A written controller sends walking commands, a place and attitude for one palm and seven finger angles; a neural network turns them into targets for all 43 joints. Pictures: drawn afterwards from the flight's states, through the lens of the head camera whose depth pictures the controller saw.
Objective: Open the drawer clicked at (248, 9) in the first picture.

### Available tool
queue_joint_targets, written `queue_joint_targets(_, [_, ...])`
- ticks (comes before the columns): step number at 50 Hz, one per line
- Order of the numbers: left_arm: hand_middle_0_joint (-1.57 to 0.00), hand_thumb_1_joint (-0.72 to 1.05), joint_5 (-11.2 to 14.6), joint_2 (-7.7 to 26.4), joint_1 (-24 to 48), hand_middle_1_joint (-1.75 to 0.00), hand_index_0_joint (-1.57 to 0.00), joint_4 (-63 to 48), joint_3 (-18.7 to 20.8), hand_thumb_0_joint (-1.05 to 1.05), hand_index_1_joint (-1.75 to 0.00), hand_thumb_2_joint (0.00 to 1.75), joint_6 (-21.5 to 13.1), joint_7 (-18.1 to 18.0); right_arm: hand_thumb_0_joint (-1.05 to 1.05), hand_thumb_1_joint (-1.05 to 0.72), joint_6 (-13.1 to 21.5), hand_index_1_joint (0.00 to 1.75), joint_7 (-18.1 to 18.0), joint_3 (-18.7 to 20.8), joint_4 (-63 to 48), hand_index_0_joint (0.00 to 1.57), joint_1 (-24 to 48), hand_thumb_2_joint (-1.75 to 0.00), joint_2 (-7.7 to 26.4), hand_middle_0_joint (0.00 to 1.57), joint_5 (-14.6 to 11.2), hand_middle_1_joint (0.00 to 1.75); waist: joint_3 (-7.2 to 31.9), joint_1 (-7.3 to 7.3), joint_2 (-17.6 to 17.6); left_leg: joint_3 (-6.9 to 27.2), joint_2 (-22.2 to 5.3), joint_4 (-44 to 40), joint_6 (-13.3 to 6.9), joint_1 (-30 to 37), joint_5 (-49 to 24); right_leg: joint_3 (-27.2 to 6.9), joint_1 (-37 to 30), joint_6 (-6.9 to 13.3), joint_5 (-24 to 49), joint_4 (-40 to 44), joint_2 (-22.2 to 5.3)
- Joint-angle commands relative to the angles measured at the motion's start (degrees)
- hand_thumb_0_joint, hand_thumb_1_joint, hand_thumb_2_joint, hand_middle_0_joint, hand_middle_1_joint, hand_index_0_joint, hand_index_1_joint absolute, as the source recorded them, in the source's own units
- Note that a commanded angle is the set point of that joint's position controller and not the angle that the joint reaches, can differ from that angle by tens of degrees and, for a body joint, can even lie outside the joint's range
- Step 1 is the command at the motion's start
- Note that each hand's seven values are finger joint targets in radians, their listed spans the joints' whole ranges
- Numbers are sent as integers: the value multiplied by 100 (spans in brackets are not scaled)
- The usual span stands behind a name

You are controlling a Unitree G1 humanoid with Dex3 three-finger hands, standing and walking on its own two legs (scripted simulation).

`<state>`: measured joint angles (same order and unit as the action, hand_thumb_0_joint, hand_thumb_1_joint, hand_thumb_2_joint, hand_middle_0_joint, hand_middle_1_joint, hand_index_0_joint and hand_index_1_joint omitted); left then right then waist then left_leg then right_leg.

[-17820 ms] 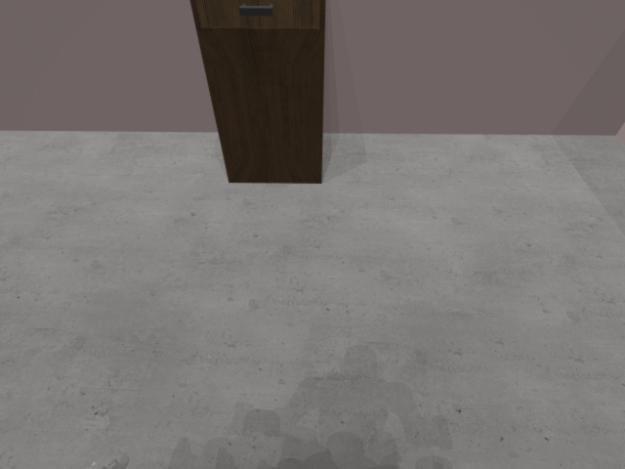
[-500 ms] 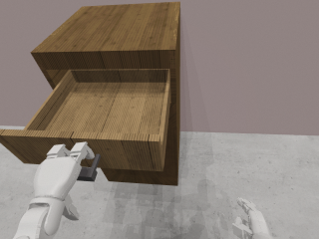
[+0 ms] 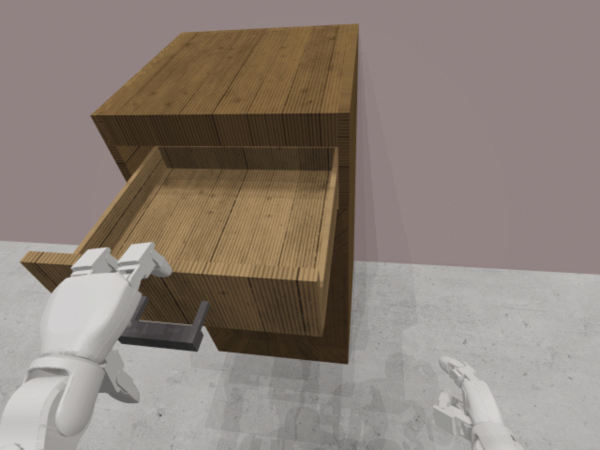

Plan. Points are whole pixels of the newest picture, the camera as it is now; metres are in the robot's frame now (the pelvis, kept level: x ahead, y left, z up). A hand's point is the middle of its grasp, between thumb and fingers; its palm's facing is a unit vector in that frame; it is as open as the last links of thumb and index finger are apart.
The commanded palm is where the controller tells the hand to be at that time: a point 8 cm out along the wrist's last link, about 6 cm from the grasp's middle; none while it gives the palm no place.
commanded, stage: lift the hand off the handle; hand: left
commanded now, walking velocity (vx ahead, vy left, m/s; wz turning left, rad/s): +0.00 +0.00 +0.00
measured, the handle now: (165, 320) +0.26 +0.24 +0.04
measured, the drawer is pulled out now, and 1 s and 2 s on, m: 0.29 0.29 0.29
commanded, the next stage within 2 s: draw the hand back to the body in 0.56 s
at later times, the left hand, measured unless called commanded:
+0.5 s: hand (109, 282) +0.22 +0.23 +0.19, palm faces +0.16 -0.09 -0.98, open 13.8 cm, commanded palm +0.18 +0.23 +0.25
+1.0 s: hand (94, 297) +0.20 +0.24 +0.18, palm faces +0.14 -0.08 -0.99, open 13.8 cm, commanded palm +0.16 +0.24 +0.24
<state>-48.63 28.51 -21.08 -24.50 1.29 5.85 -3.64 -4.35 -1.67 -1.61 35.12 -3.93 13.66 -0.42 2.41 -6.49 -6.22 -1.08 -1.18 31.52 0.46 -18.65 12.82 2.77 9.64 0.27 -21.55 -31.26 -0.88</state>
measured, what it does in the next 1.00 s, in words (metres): stands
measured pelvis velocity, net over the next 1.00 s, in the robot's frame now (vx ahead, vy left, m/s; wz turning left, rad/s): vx -0.01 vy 0.00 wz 0.02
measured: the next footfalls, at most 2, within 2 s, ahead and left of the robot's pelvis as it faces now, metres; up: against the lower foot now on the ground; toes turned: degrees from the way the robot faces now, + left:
none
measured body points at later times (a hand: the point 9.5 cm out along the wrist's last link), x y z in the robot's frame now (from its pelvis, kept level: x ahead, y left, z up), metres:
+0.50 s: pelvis -0.01 +0.00 +0.01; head -0.03 -0.06 +0.45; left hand +0.21 +0.24 +0.24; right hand +0.23 -0.20 -0.08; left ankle +0.04 +0.13 -0.73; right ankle -0.05 -0.11 -0.73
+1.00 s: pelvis -0.01 +0.00 +0.01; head -0.03 -0.06 +0.45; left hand +0.19 +0.25 +0.23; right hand +0.23 -0.19 -0.08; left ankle +0.04 +0.13 -0.73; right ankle -0.05 -0.11 -0.73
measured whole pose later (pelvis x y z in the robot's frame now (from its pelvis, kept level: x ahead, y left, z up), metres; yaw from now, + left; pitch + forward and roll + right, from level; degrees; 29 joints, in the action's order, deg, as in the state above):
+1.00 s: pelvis -0.01 +0.00 +0.01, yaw +1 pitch -3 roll +0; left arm -41.9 34.8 -13.2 -27.2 6.5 8.1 7.4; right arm -3.3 -0.6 -3.3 35.6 -3.2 14.8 -1.7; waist 0.4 -6.7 -7.7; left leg -0.1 -1.2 27.2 0.7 -15.0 9.5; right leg 3.7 6.0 0.5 -18.9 -27.5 -0.6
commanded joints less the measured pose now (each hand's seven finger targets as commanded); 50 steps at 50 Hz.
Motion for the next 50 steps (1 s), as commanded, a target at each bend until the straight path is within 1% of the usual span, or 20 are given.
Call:
queue_joint_targets(1, [-30, -50, -22, 1012, 1020, -120, -30, -1192, 639, 0, -120, 30, 49, -29, 0, -90, 247, 30, -10, 158, -925, 20, 998, -90, 512, 20, -12, 30, 620, 72, 474, -1, 174, -389, -162, 1261, -1302, 56, 561, -22, 1740, 695, 188])
queue_joint_targets(4, [-30, -50, 43, 1231, 1035, -120, -30, -1426, 856, 0, -120, 30, 110, 72, 0, -90, 287, 30, -15, 104, -1016, 20, 1227, -90, 526, 20, -43, 30, 760, -31, 267, 10, 178, -403, -160, 1385, -1316, 6, 382, 7, 1803, 757, 193])
queue_joint_targets(7, [-30, -50, 56, 1237, 1357, -120, -30, -1369, 752, 0, -120, 30, 101, 203, 0, -90, 262, 30, -22, 104, -953, 20, 1102, -90, 512, 20, -22, 30, 612, 13, 420, -15, 205, -512, -162, 1372, -1236, 47, 403, -43, 1663, 852, 160])
queue_joint_targets(9, [-30, -50, 148, 1448, 1540, -120, -30, -1385, 998, 0, -120, 30, 143, 254, 0, -90, 300, 30, -15, 63, -977, 20, 1327, -90, 518, 20, -75, 30, 636, -40, 160, 25, 192, -527, -143, 1407, -1153, -8, 336, 7, 1545, 892, 203])
queue_joint_targets(11, [-30, -50, 143, 1428, 1761, -120, -30, -971, 905, 0, -120, 30, 162, 345, 0, -90, 288, 30, -44, 73, -854, 20, 1159, -90, 505, 20, -48, 30, 514, 21, 466, -6, 221, -597, -154, 1352, -1095, 20, 358, -44, 1482, 969, 167])
queue_joint_targets(13, [-30, -50, 203, 1639, 1980, -120, -30, -915, 1054, 0, -120, 30, 176, 439, 0, -90, 284, 30, -61, 70, -863, 20, 1190, -90, 547, 20, -61, 30, 558, -22, 449, -9, 247, -637, -154, 1369, -1104, -7, 248, -63, 1548, 1004, 151])
queue_joint_targets(14, [-30, -50, 315, 1710, 2031, -120, -30, -1075, 1186, 0, -120, 30, 199, 496, 0, -90, 330, 30, -40, 44, -922, 20, 1400, -90, 548, 20, -115, 30, 673, -51, 161, 20, 231, -614, -143, 1431, -1118, -49, 174, -20, 1575, 990, 195])
queue_joint_targets(15, [-30, -50, 290, 1594, 2170, -120, -30, -1084, 953, 0, -120, 30, 181, 570, 0, -90, 331, 30, -38, 22, -912, 20, 1290, -90, 514, 20, -75, 30, 719, -34, 222, -3, 276, -638, -152, 1421, -1182, -15, 144, -41, 1601, 963, 141])
queue_joint_targets(23, [-30, -50, 533, 1879, 2380, -120, -30, -1286, 1218, 0, -120, 30, 131, 874, 0, -90, 374, 30, 21, 55, -984, 20, 1308, -90, 596, 20, -111, 30, 697, -47, 273, -11, 280, -685, -147, 1428, -1238, -10, 98, -82, 1712, 1008, 141])
queue_joint_targets(24, [-30, -50, 625, 1845, 2265, -120, -30, -1277, 1320, 0, -120, 30, 148, 881, 0, -90, 437, 30, 43, 43, -994, 20, 1427, -90, 583, 20, -159, 30, 699, -55, 152, 10, 253, -631, -132, 1426, -1236, -24, 88, -40, 1717, 989, 187])
queue_joint_targets(27, [-30, -50, 574, 1615, 2070, -120, -30, -957, 1083, 0, -120, 30, 186, 921, 0, -90, 374, 30, 71, 60, -946, 20, 1228, -90, 616, 20, -141, 30, 480, -25, 524, -34, 258, -710, -131, 1289, -1129, 33, 205, -88, 1589, 1020, 162])
queue_joint_targets(32, [-30, -50, 436, 1554, 2429, -120, -30, -1284, 916, 0, -120, 30, 135, 845, 0, -90, 415, 30, 94, 59, -1008, 20, 1278, -90, 596, 20, -131, 30, 728, -47, 325, -4, 259, -743, -139, 1397, -1071, 21, 195, -50, 1367, 1001, 163])
queue_joint_targets(34, [-30, -50, 471, 1833, 2246, -120, -30, -1395, 1293, 0, -120, 30, 121, 763, 0, -90, 468, 30, 104, 55, -990, 20, 1400, -90, 588, 20, -154, 30, 820, -110, 163, 14, 242, -641, -133, 1430, -1146, -38, 116, -3, 1473, 982, 198])
queue_joint_targets(35, [-30, -50, 404, 1671, 2233, -120, -30, -1308, 1081, 0, -120, 30, 121, 764, 0, -90, 454, 30, 110, 16, -977, 20, 1276, -90, 542, 20, -106, 30, 862, -111, 260, 2, 281, -678, -137, 1385, -1171, 9, 97, -19, 1460, 942, 152])
queue_joint_targets(37, [-30, -50, 408, 1676, 2154, -120, -30, -1145, 1138, 0, -120, 30, 140, 727, 0, -90, 410, 30, 112, 46, -946, 20, 1271, -90, 574, 20, -116, 30, 592, -87, 333, -17, 253, -698, -126, 1328, -1118, 21, 205, -40, 1435, 1010, 162])
queue_joint_targets(40, [-30, -50, 420, 1753, 2265, -120, -30, -1355, 1191, 0, -120, 30, 147, 703, 0, -90, 440, 30, 125, 19, -977, 20, 1303, -90, 544, 20, -117, 30, 839, -111, 196, -8, 272, -670, -122, 1376, -1152, 10, 111, -20, 1430, 948, 157])
queue_joint_targets(41, [-30, -50, 458, 1737, 1996, -120, -30, -1129, 1257, 0, -120, 30, 170, 705, 0, -90, 423, 30, 110, 51, -944, 20, 1253, -90, 543, 20, -119, 30, 676, -98, 401, -25, 254, -669, -131, 1343, -1149, 26, 163, -47, 1481, 981, 162])
queue_joint_targets(44, [-30, -50, 586, 1889, 1868, -120, -30, -1205, 1482, 0, -120, 30, 212, 778, 0, -90, 423, 30, 119, 36, -972, 20, 1394, -90, 588, 20, -167, 30, 642, -105, 249, -13, 242, -618, -119, 1330, -1105, -32, 130, -37, 1561, 992, 186])
queue_joint_targets(46, [-30, -50, 590, 1840, 1676, -120, -30, -1133, 1388, 0, -120, 30, 174, 854, 0, -90, 405, 30, 89, 40, -977, 20, 1253, -90, 584, 20, -127, 30, 559, -67, 507, -40, 269, -623, -146, 1295, -1128, 15, 171, -92, 1623, 986, 147])
queue_joint_targets(50, [-30, -50, 660, 1838, 1668, -120, -30, -1479, 1380, 0, -120, 30, 20, 920, 0, -90, 464, 30, 53, 27, -1035, 20, 1215, -90, 592, 20, -109, 30, 712, -39, 323, -6, 283, -587, -153, 1380, -1115, 37, 198, -80, 1553, 967, 154])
